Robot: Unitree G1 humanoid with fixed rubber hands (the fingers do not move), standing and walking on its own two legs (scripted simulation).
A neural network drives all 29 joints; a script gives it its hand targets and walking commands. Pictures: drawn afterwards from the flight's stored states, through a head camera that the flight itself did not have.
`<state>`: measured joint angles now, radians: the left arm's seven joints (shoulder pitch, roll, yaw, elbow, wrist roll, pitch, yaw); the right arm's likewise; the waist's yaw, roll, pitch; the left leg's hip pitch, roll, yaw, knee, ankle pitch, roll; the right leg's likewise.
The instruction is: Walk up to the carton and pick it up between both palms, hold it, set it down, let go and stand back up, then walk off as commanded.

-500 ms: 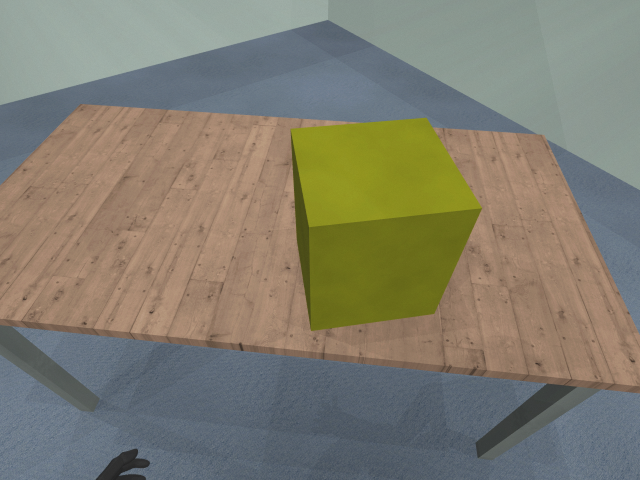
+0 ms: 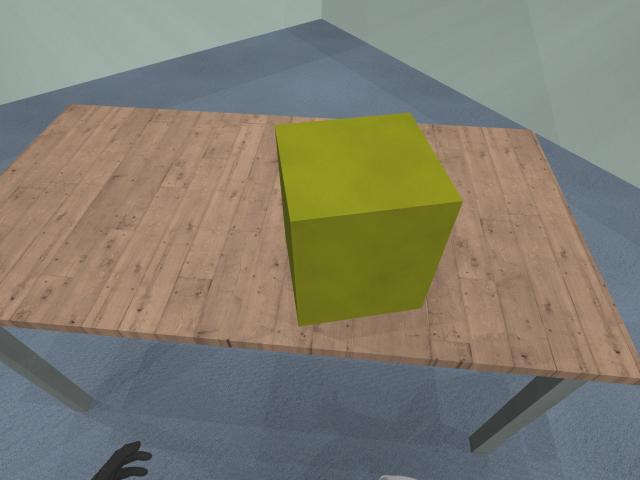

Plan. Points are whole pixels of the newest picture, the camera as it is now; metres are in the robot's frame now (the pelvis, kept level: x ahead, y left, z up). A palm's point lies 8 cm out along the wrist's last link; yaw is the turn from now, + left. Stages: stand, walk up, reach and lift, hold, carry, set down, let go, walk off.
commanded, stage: walk up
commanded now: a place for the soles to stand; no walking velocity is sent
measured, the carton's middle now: (352, 222) +0.49 -0.02 +0.02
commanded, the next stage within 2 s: reach and lift in 1.80 s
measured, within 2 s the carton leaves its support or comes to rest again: neither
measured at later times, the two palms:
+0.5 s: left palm out of the picture +0.10 +0.26 -0.10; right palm out of the picture +0.03 -0.34 -0.08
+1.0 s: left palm out of the picture +0.08 +0.27 -0.07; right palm out of the picture +0.04 -0.33 -0.10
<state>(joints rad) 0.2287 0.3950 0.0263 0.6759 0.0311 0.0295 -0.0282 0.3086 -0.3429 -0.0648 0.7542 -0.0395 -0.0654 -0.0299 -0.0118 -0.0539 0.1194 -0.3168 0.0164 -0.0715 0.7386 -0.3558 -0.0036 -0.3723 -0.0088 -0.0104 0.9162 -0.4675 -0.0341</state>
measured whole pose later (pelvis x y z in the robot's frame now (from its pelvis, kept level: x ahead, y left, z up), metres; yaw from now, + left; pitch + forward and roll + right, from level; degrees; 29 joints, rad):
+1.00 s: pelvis -0.02 -0.03 +0.01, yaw -3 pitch -4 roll +0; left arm 0.32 0.39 0.03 0.69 0.03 -0.03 -0.01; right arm 0.29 -0.35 -0.06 0.75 -0.03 -0.03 -0.02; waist -0.01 0.02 0.12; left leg -0.30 0.03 -0.07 0.69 -0.33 0.03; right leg -0.30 0.00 -0.02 0.72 -0.36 -0.03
